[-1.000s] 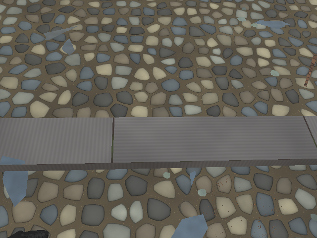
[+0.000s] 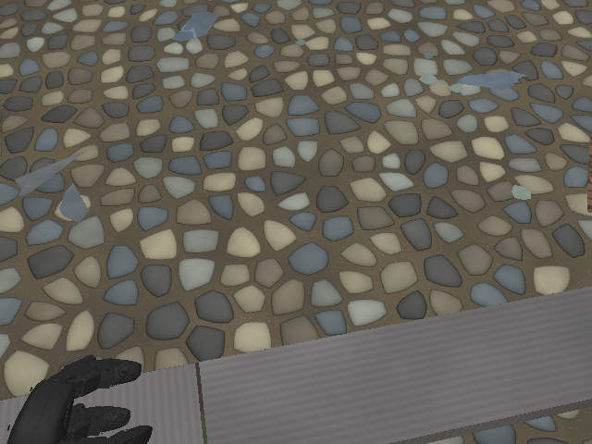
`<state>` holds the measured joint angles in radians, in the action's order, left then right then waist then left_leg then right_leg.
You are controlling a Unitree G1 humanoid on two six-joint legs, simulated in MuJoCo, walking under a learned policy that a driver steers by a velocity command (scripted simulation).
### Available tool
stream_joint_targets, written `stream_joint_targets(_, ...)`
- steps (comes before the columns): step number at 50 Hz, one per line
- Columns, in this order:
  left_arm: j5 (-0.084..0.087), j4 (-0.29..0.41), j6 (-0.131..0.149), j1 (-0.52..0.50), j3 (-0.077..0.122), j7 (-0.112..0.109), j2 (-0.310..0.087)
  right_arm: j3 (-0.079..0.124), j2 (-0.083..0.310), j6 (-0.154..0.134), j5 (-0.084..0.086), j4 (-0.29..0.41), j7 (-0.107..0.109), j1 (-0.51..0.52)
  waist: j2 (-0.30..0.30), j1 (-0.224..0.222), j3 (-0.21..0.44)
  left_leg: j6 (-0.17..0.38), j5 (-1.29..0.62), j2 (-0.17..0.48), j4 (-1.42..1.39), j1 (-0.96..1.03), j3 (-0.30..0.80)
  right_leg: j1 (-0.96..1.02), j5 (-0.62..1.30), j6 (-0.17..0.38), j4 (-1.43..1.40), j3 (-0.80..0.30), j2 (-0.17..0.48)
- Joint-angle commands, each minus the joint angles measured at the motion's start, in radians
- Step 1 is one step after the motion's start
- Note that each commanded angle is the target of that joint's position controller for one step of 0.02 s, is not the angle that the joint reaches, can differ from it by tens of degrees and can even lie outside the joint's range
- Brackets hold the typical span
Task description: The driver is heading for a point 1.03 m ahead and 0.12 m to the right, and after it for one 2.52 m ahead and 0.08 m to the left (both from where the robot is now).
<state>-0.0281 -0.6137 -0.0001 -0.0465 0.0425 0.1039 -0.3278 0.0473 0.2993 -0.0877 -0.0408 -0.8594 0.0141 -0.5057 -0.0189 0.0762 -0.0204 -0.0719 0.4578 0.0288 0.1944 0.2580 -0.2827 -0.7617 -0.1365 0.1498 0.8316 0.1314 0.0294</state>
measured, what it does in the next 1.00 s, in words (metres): climbs, turning right: right foot, then left foot 0.06 m higher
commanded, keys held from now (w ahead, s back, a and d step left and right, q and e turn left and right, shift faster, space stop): w+e+shift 0.02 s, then e+shift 0.40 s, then q+shift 0.58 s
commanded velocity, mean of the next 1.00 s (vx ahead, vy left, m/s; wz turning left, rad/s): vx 0.25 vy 0.00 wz -0.25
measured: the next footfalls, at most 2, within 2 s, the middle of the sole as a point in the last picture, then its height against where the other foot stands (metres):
right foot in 0.06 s outside the picture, level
left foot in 0.42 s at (301, 370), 0.06 m higher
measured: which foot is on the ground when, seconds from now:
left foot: down 0.00-0.02, up 0.04-0.40, down 0.42-0.74, up 0.76-1.00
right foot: up 0.00-0.04, down 0.06-0.42, up 0.44-0.66, down 0.68-1.00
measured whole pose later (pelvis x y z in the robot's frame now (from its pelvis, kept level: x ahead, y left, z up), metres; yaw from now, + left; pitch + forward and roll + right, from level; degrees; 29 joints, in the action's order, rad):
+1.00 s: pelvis +0.35 -0.12 +0.05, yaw -16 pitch -1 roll -1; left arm -0.01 -0.63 -0.07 -0.07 0.02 -0.01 -0.26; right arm 0.10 0.34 0.14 0.03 -0.59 0.04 -0.45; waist 0.01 0.19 -0.03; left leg -0.03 0.49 0.04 1.16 -0.47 -0.05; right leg -0.12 -0.64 -0.16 0.38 0.22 -0.02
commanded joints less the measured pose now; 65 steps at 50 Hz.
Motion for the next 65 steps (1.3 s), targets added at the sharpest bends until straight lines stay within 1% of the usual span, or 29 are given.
stream_joint_targets(1, 0.008, -0.017, 0.008, 0.307, 0.022, -0.026, -0.082, 0.047, 0.23, 0.013, -0.006, 0.089, 0.015, 0.121, 0.169, -0.259, 0.115, 0.123, -1.635, 0.25, 0.467, -0.231, 0.025, 0.529, -0.135, 0.079, -0.01, 0.071, -0.146)
stream_joint_targets(2, -0.004, -0.091, 0.018, 0.523, 0.053, -0.045, -0.135, 0.046, 0.227, 0.019, 0.003, 0.111, 0.01, 0.161, 0.113, -0.349, 0.204, 0.111, -1.433, 0.226, 0.784, -0.397, 0.04, 0.834, -0.065, 0.109, -0.154, -0.006, -0.159)
stream_joint_targets(3, -0.004, -0.116, 0.015, 0.478, 0.075, -0.072, -0.188, 0.022, 0.115, 0.014, -0.012, 0.112, -0.012, 0.129, -0.062, -0.245, 0.154, 0.076, -0.245, 0.073, 1.108, -0.714, 0.073, 1.02, -0.056, 0.108, -0.197, -0.2, -0.039)
stream_joint_targets(4, -0.023, -0.059, -0.002, 0.415, 0.103, -0.079, -0.337, 0.007, 0.071, 0.004, 0.014, 0.216, -0.014, 0.08, -0.254, -0.149, 0.275, 0.018, 0.103, -0.07, 1.499, -1.039, 0.172, 1.207, 0.211, 0.283, -0.329, -0.79, 0.236)
stream_joint_targets(5, 0.003, -0.042, -0.004, 0.465, 0.111, -0.082, -0.307, 0.014, 0.144, -0.012, 0.009, 0.25, -0.008, 0.203, -0.034, -0.224, 0.348, 0.031, -0.037, -0.025, 1.5, -1.093, 0.348, 1.209, 0.316, 0.285, -0.428, -0.85, 0.241)
stream_joint_targets(8, 0.073, 0.018, 0.063, 0.275, 0.072, -0.079, -0.174, 0.014, 0.146, -0.067, 0.056, 0.283, 0.021, 0.26, 0.143, -0.076, 0.121, 0.01, -0.054, 0.034, 1.33, -1.051, 0.426, 0.833, 0.303, 0.238, -0.51, -0.71, 0.166)
stream_joint_targets(13, 0.055, 0.001, 0.044, 0.256, 0.06, -0.135, -0.132, -0.001, 0.051, -0.021, -0.006, 0.332, 0.009, 0.344, 0.035, -0.031, 0.002, -0.027, -0.14, -0.004, 1.077, -0.953, 0.28, 0.475, 0.784, 0.109, -0.494, -0.431, -0.035)
stream_joint_targets(16, 0.067, -0.007, -0.022, 0.294, 0.065, -0.168, -0.126, -0.036, -0.044, -0.006, 0.009, 0.396, 0.004, 0.485, 0.018, -0.077, 0.085, -0.022, -0.241, -0.127, 0.757, -0.759, 0.193, 0.365, 0.824, -0.02, -0.431, -0.418, -0.114)
stream_joint_targets(20, 0.064, 0.047, -0.024, 0.164, 0.062, -0.175, -0.126, 0.038, 0.11, -0.006, 0.037, 0.334, 0.018, 0.237, -0.119, 0.079, 0.275, 0.029, -0.543, -0.194, 0.322, -0.29, 0.265, 0.367, 0.845, -0.166, -0.163, -0.495, -0.149)
stream_joint_targets(21, 0.046, 0.062, -0.016, 0.158, 0.039, -0.155, -0.055, 0.048, 0.14, 0.004, 0.022, 0.299, 0.034, 0.091, -0.04, 0.13, 0.391, 0.128, -0.728, 0.026, 0.316, -0.041, 0.435, 0.301, 0.268, -0.213, 0.121, -0.425, -0.203)
stream_joint_targets(22, 0.034, 0.084, -0.007, 0.309, 0.017, -0.135, 0.017, 0.039, 0.164, 0.016, -0.03, 0.303, 0.04, 0.103, 0.325, 0.007, 0.586, 0.379, -1.063, 0.424, 0.256, 0.065, 1.014, 0.183, -0.579, -0.256, 0.518, -0.374, -0.297)
stream_joint_targets(23, 0.056, 0.032, -0.007, 0.422, 0.048, -0.098, -0.118, 0.041, 0.13, 0.013, -0.031, 0.359, 0.049, 0.249, 0.281, -0.05, 0.557, 0.448, -0.812, 0.411, 0.259, -0.114, 1.154, 0.23, -0.459, -0.251, 0.636, -0.423, -0.195)
stream_joint_targets(25, 0.053, 0.036, -0.037, 0.283, 0.025, -0.098, -0.083, 0.007, 0.017, 0.018, 0.018, 0.353, 0.059, 0.331, 0.13, -0.049, 0.23, 0.355, -0.515, 0.232, 0.237, -0.373, 0.859, 0.121, -0.409, -0.245, 0.69, -0.323, -0.146)
stream_joint_targets(28, 0.014, 0.047, -0.029, 0.257, -0.018, -0.098, 0.003, 0.015, 0.055, 0.028, 0.051, 0.34, 0.047, 0.374, 0.032, -0.118, 0.069, 0.277, -0.41, 0.113, 0.153, -0.67, 0.709, 0.239, -0.394, -0.188, 0.41, -0.24, -0.07)
stream_joint_targets(31, 0.021, 0.05, -0.001, 0.227, -0.034, -0.102, 0.021, 0.051, 0.108, 0.065, 0.066, 0.339, 0.045, 0.362, 0.094, -0.103, 0.134, 0.274, -0.659, 0.047, 0.182, -0.669, 0.617, 0.396, -0.237, -0.191, -0.017, -0.216, -0.049)
stream_joint_targets(34, 0.052, 0.027, -0.025, 0.243, -0.019, -0.104, -0.003, 0.069, 0.12, 0.106, 0.07, 0.332, 0.06, 0.325, 0.153, -0.11, 0.174, 0.244, -0.23, 0.051, 0.223, -0.681, 0.704, 0.533, -0.084, -0.178, -0.337, -0.271, -0.038)
stream_joint_targets(36, 0.022, -0.002, -0.033, 0.232, 0.012, -0.099, -0.051, 0.078, 0.1, 0.12, 0.094, 0.311, 0.05, 0.254, -0.03, -0.085, 0.155, 0.124, 0.058, -0.105, 0.346, -0.922, 0.61, 0.796, 0.045, -0.154, -0.437, -0.237, -0.041)
stream_joint_targets(38, 0.002, 0.005, -0.036, 0.129, 0.036, -0.099, -0.1, 0.087, 0.078, 0.117, 0.093, 0.28, 0.03, 0.139, -0.192, -0.036, 0.211, 0.045, 0.14, -0.207, 0.917, -1.099, 0.444, 0.947, 0.367, -0.075, -0.433, -0.382, 0.233)
stream_joint_targets(40, 0.029, 0.058, -0.023, -0.065, 0.017, -0.1, -0.058, 0.093, 0.116, 0.14, 0.06, 0.263, 0.047, 0.044, -0.075, 0.07, 0.198, 0.006, 0.133, -0.162, 1.271, -1.109, 0.375, 0.827, 0.62, -0.058, -0.407, -0.279, 0.274)
stream_joint_targets(43, 0.029, 0.077, -0.007, -0.186, 0.0, -0.107, -0.049, 0.101, 0.176, 0.2, 0.043, 0.276, 0.066, -0.051, -0.115, 0.153, 0.183, -0.054, 0.025, -0.064, 1.602, -0.915, 0.268, 0.64, 0.571, -0.013, -0.466, -0.152, 0.266)
stream_joint_targets(48, 0.007, 0.096, -0.051, -0.159, 0.019, -0.118, -0.08, 0.067, 0.114, 0.226, 0.064, 0.319, 0.021, -0.021, -0.074, 0.132, 0.113, 0.043, 0.03, 0.039, 0.92, -0.807, 0.271, 0.83, 0.246, -0.072, -0.473, -0.007, 0.183)
stream_joint_targets(50, 0.034, 0.081, -0.066, -0.112, 0.04, -0.11, -0.093, 0.061, 0.093, 0.221, 0.077, 0.316, 0.0, -0.03, -0.076, 0.087, 0.114, 0.083, 0.083, 0.079, 0.652, -0.701, 0.231, 0.858, 0.183, -0.066, -0.451, -0.003, 0.216)
stream_joint_targets(52, 0.061, 0.049, -0.085, -0.109, 0.044, -0.113, -0.063, 0.061, 0.073, 0.209, 0.093, 0.241, 0.002, -0.171, 0.064, 0.118, 0.065, 0.149, 0.003, -0.007, 0.358, -0.57, 0.147, 0.777, 0.002, -0.085, -0.262, 0.051, 0.132)
stream_joint_targets(53, 0.065, 0.083, -0.09, -0.17, 0.037, -0.117, -0.036, 0.065, 0.072, 0.197, 0.09, 0.176, 0.013, -0.304, 0.254, 0.178, -0.018, 0.261, -0.24, 0.05, 0.33, -0.481, 0.37, 0.531, -0.287, -0.161, -0.017, 0.044, 0.011)
stream_joint_targets(54, 0.037, 0.184, -0.096, -0.26, 0.023, -0.105, 0.037, 0.059, 0.104, 0.171, 0.073, 0.174, 0.019, -0.245, 0.499, 0.105, -0.102, 0.394, -0.451, 0.101, 0.237, -0.559, 0.795, 0.281, -0.631, -0.229, 0.27, -0.062, -0.156)
stream_joint_targets(55, 0.042, 0.191, -0.072, -0.176, 0.024, -0.095, 0.043, 0.06, 0.174, 0.121, 0.036, 0.257, 0.031, -0.038, 0.507, -0.032, -0.06, 0.444, -0.376, 0.185, 0.092, -0.628, 1.047, 0.22, -0.631, -0.214, 0.451, -0.22, -0.191)
stream_joint_targets(58, 0.018, 0.136, -0.018, -0.151, 0.048, -0.113, -0.009, 0.086, 0.227, 0.084, 0.071, 0.359, 0.075, 0.188, -0.075, -0.083, 0.013, 0.29, -0.43, 0.113, 0.197, -0.731, 0.873, 0.411, -0.392, -0.213, 0.362, -0.303, -0.134)
stream_joint_targets(61, 0.07, 0.124, -0.037, -0.031, 0.054, -0.128, 0.008, 0.07, 0.137, 0.107, 0.067, 0.371, 0.105, 0.313, 0.125, -0.158, 0.113, 0.232, -0.472, 0.041, 0.413, -0.717, 0.803, 0.507, -0.218, -0.261, 0.082, -0.295, -0.106)
stream_joint_targets(65, 0.083, -0.023, -0.043, 0.089, 0.046, -0.106, 0.105, 0.074, 0.063, 0.162, 0.091, 0.317, 0.084, 0.17, -0.045, -0.088, 0.087, 0.107, 0.049, -0.162, 0.672, -0.789, 0.614, 0.746, 0.016, -0.231, -0.574, -0.228, -0.052)
Over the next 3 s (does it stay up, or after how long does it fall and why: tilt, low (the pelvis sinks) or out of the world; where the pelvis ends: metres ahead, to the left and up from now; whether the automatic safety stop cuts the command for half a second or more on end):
stays up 0.68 0.31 0.09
